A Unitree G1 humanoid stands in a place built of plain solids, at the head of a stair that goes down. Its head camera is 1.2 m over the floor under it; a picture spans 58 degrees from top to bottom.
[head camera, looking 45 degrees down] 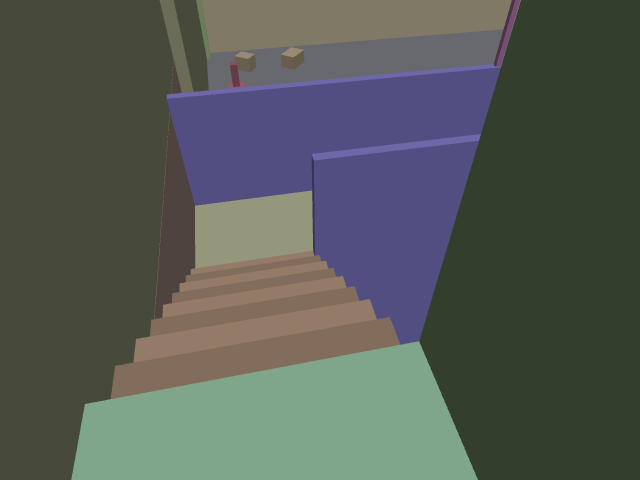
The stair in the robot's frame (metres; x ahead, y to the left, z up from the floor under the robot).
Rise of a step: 0.17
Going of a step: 0.22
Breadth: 1.00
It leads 12 degrees to the left of straight ahead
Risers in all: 9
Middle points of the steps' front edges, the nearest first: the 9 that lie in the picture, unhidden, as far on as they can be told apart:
0.64 0.18 0.00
0.86 0.22 -0.17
1.08 0.27 -0.35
1.29 0.31 -0.52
1.51 0.36 -0.70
1.73 0.40 -0.87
1.94 0.45 -1.05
2.16 0.49 -1.22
2.38 0.54 -1.40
